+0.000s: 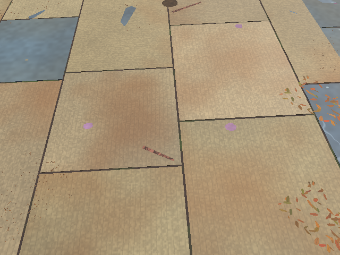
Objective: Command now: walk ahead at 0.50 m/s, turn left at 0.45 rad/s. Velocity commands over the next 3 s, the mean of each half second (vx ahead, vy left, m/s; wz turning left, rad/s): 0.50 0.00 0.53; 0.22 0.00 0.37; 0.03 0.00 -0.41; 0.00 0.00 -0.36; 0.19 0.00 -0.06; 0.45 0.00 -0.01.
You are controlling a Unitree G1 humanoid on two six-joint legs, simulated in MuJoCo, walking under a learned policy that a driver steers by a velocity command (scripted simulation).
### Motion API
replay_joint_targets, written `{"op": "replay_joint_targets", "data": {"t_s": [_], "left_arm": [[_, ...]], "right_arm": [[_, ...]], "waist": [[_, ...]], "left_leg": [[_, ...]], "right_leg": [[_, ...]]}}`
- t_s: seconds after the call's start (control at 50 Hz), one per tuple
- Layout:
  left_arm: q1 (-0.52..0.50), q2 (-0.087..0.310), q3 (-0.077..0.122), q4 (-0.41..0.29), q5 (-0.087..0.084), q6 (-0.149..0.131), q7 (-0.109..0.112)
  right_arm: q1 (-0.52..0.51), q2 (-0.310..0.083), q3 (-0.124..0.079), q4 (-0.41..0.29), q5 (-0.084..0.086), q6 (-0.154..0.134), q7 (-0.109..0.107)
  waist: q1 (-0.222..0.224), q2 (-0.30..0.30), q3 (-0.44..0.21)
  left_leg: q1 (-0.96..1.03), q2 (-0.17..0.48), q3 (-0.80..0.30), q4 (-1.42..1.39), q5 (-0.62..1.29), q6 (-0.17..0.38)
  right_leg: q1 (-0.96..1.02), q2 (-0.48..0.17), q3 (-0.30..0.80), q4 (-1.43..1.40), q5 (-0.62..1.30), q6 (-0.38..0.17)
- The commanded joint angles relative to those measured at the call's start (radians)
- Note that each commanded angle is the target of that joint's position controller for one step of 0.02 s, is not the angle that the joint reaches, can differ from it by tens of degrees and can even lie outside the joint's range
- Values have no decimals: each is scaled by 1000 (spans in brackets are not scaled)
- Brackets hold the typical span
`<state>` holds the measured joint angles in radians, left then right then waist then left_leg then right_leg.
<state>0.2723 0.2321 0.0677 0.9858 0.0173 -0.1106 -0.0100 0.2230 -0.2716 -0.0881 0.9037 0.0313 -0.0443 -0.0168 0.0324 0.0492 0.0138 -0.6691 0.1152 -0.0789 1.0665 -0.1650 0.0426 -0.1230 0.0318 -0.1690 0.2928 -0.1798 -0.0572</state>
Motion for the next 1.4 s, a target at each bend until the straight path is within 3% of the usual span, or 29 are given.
{"op": "replay_joint_targets", "data": {"t_s": [0.02, 0.18, 0.24, 0.28, 0.3, 0.32, 0.34, 0.36, 0.42, 0.48, 0.6, 0.68, 0.74, 0.76, 0.78, 0.8, 0.82, 0.86, 0.9, 0.94, 1.02, 1.08, 1.1, 1.12, 1.14, 1.18, 1.22, 1.3, 1.4], "left_arm": [[-56, 133, 24, -57, 3, -15, 19], [61, 180, 39, -33, -23, 29, 36], [27, 219, 50, -51, -34, 49, 42], [-13, 241, 54, -66, -41, 62, 45], [-18, 231, 48, -81, -35, 57, 46], [50, 72, 4, -131, 4, 33, 31], [6, 103, -1, -164, -33, -17, 15], [-104, 154, 13, -195, -70, -45, 4], [-103, 169, 27, -177, -28, -43, 14], [-98, 141, 28, -193, -9, -4, 15], [-298, 92, 6, -269, -4, 1, 13], [-327, 132, 17, -303, -15, 5, 3], [-219, 174, 33, -284, -3, -13, 1], [-137, 219, 43, -279, 19, -18, 7], [-77, 256, 42, -278, 40, -10, 12], [-33, 247, 46, -253, 10, 8, 3], [-90, 174, 27, -283, -5, 18, 0], [-182, 81, -16, -288, 4, 41, -8], [-244, 107, -13, -275, 2, 61, -14], [-219, 167, 10, -268, -2, 75, -9], [-195, 213, 30, -280, -26, 94, 5], [-183, 186, 24, -285, -41, 111, 19], [-182, 157, 17, -296, -36, 108, 19], [-200, 133, 14, -324, -41, 103, 18], [-186, 155, 22, -318, -35, 96, 16], [-104, 195, 51, -278, -38, 111, 18], [-67, 156, 44, -268, -36, 134, 22], [-153, 106, 16, -335, -43, 143, -4], [-102, 153, 34, -363, -40, 147, -31]], "right_arm": [[18, -27, -10, -49, -7, -2, 9], [-228, 1, 16, -172, -9, -6, 63], [-192, -40, -2, -202, -7, -1, 78], [18, -117, -43, -165, 0, 1, 74], [181, -194, -81, -125, -1, 7, 54], [191, -301, -98, -114, 1, 7, 39], [217, -268, -78, -149, -16, -10, 45], [197, -195, -58, -142, -25, -22, 47], [6, -93, -25, -188, -22, -35, 44], [11, -123, -28, -198, -18, -39, 28], [86, -167, -41, -188, -15, -11, -4], [114, -147, -38, -184, -9, 15, -15], [39, -128, -32, -228, -10, 24, -27], [30, -84, -17, -257, -21, 20, -25], [193, -19, 2, -250, -38, 17, -25], [329, -85, 1, -240, -17, 15, -17], [282, -155, -15, -209, -9, 27, -18], [130, -146, -13, -214, -25, 65, -26], [101, -90, 2, -228, -37, 80, -24], [81, -53, 15, -229, -41, 68, -28], [73, -88, 6, -214, -31, 62, -31], [60, -114, -5, -225, -45, 56, -25], [79, -165, -17, -233, -60, 55, -30], [81, -201, -32, -216, -69, 58, -29], [19, -189, -29, -247, -80, 51, -29], [-60, -142, -15, -277, -69, 29, -39], [-100, -125, -9, -279, -40, 21, -38], [-68, -154, -24, -262, -38, 46, -38], [-64, -198, -40, -249, -6, 49, -29]], "waist": [[-36, -102, 32], [43, -75, 103], [-14, -126, 40], [-142, -139, -82], [-218, -74, -169], [-112, 194, -221], [-131, 138, -383], [-160, 66, -275], [-40, -52, -97], [-7, -45, -65], [-71, 30, -27], [-76, 69, -58], [-4, 85, -97], [22, 23, -200], [-36, -212, -334], [-65, -365, -451], [-39, -227, -372], [-32, -111, -200], [-74, -160, -94], [-57, -215, -99], [-57, -204, -144], [-74, -169, -102], [-75, -74, -95], [-58, 136, -62], [-63, 206, -42], [-23, 98, -53], [-11, 66, -46], [-61, 112, -65], [-34, 129, -88]], "left_leg": [[-42, 24, -36, -111, 160, -10], [-95, -9, 111, -399, 156, 21], [53, -87, 194, -416, 14, 70], [354, -170, 226, -472, 3, 126], [651, -140, 111, -532, 35, 173], [970, 116, -398, -585, -30, 322], [1089, 237, -783, -755, -132, 428], [1043, 205, -647, -779, -69, 361], [643, 87, -324, -795, 191, 268], [501, 58, -254, -840, 289, 271], [382, -60, -114, -764, 432, 161], [468, -34, -227, -654, 335, 119], [513, -61, -289, -480, 324, 76], [435, -122, -247, -295, 215, 33], [223, -243, -138, -13, -420, -31], [92, -235, -124, 191, -595, -62], [51, -186, -145, 274, -510, -92], [79, -129, -83, 203, -407, -115], [225, -94, -13, -67, -366, -112], [321, -128, 43, -256, -359, -113], [412, -149, 33, -451, -148, -80], [556, -105, 16, -610, -55, -9], [606, 17, -85, -653, -99, 46], [531, 126, -209, -733, -121, 126], [499, 235, -307, -793, 7, 193], [512, 230, -230, -747, 282, 194], [555, 188, -117, -707, 413, 157], [571, 144, 13, -683, 404, 146], [537, 180, 45, -586, 339, 109]], "right_leg": [[-17, -278, 108, -182, 223, -113], [213, -330, -20, -115, 361, -90], [257, -338, -64, 44, 782, -60], [195, -306, -90, 350, 948, -25], [-7, -263, -91, 626, 722, 21], [-456, -74, -46, 989, -225, 81], [-615, 15, 215, 1157, -430, 78], [-716, -45, 267, 1146, -342, 48], [-552, -152, 262, 903, -168, 38], [-482, -154, 239, 766, -116, 83], [-371, -33, 181, 328, 247, 113], [-329, 6, 226, 210, 241, 94], [-206, -14, 229, 99, 269, 48], [2, -136, 309, 130, 509, -6], [297, -393, 556, 208, 956, -156], [395, -522, 839, 170, 755, -293], [306, -448, 790, 127, 508, -268], [63, -313, 580, 78, 265, -187], [-157, -209, 468, 15, 182, -134], [-172, -168, 429, 17, 271, -142], [-138, -206, 520, 13, 102, -154], [-293, -152, 514, 31, -153, -76], [-397, -100, 450, 117, -222, -27], [-449, 19, 273, 271, -280, 21], [-464, 34, 210, 488, -333, 53], [-500, 4, 247, 776, -361, 88], [-543, -23, 241, 836, -290, 120], [-444, -52, 151, 604, -202, 143], [-224, -11, 67, 276, -63, 74]]}}
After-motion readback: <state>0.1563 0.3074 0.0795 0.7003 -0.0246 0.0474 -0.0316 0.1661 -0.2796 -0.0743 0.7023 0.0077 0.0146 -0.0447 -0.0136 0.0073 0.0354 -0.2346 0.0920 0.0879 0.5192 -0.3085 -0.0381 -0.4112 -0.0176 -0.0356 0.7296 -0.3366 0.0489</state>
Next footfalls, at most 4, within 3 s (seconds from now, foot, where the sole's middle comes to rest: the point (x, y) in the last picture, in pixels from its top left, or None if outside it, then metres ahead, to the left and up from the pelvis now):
0.30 left None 0.32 0.15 -0.78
0.76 right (171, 224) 0.63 0.07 -0.78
1.08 left None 0.47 0.25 -0.78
1.44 right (189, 237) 0.58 -0.01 -0.78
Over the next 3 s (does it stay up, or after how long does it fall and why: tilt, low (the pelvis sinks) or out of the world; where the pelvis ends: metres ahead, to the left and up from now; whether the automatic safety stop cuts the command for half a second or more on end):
stays up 0.85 0.16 0.00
